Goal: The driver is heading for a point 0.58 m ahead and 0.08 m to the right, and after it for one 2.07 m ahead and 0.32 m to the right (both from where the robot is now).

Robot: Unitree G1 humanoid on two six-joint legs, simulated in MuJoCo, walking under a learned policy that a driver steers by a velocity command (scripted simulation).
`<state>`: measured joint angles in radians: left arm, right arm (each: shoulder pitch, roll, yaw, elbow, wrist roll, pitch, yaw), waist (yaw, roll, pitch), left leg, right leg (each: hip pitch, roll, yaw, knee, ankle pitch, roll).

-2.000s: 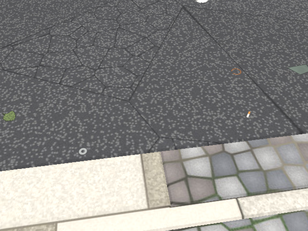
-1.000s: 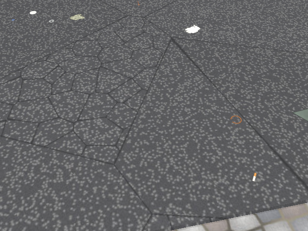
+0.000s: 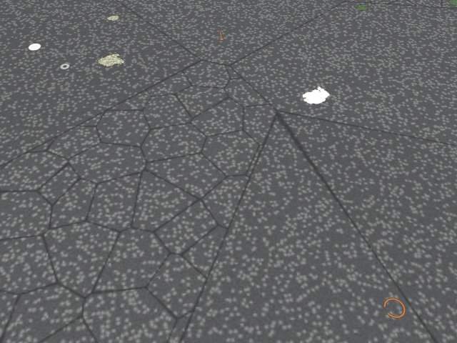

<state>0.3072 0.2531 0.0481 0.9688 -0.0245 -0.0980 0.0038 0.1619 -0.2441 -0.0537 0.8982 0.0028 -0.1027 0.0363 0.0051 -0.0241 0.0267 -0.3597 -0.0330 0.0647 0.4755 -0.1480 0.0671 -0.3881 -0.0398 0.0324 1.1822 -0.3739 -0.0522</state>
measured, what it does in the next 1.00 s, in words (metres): walks ahead: right foot, then left foot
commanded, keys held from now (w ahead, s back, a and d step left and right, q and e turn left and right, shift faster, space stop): w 0.64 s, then no key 0.36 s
